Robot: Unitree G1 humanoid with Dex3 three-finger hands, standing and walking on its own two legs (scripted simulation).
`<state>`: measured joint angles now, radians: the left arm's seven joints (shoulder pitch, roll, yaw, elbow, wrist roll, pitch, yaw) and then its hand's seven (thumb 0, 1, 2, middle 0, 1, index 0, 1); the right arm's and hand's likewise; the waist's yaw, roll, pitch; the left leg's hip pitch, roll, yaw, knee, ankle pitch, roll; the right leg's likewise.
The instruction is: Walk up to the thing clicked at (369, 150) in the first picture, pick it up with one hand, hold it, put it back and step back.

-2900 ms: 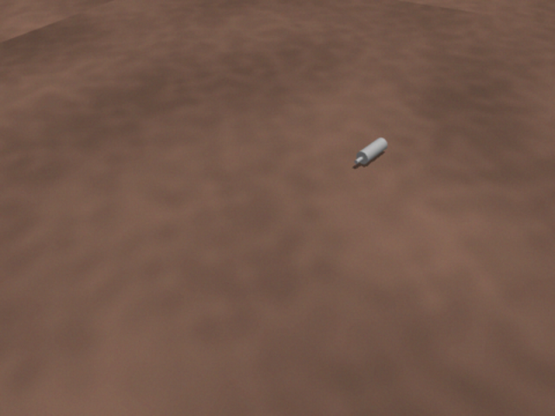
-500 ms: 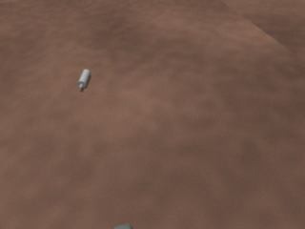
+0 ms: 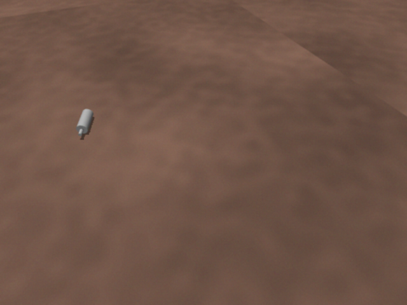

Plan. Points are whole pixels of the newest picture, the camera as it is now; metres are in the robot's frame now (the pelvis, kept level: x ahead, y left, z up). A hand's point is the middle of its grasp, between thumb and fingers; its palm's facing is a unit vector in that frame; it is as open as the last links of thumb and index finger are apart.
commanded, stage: walk up
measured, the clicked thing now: (84, 123) +1.43 +0.90 -0.71
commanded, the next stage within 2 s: stand in 0.50 s
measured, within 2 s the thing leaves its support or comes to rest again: neither
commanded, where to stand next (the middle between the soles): +0.07 +0.01 m, yaw +1 degrees
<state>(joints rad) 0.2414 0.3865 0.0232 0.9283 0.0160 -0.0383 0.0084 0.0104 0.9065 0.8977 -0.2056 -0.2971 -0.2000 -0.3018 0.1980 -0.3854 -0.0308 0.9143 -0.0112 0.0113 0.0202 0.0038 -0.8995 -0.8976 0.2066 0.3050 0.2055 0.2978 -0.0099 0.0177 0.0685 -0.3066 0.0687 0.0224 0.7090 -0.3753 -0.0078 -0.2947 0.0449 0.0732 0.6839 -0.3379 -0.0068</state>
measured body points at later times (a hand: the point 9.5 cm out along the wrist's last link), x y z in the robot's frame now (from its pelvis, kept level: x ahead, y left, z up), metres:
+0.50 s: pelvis +0.01 +0.01 +0.02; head +0.01 +0.01 +0.47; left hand +0.13 +0.31 -0.10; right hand +0.07 -0.29 -0.11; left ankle +0.02 +0.14 -0.72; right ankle +0.02 -0.12 -0.72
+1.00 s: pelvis +0.01 +0.02 +0.03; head +0.02 +0.01 +0.48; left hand +0.09 +0.32 -0.10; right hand +0.09 -0.29 -0.10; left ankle +0.02 +0.14 -0.72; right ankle +0.02 -0.12 -0.72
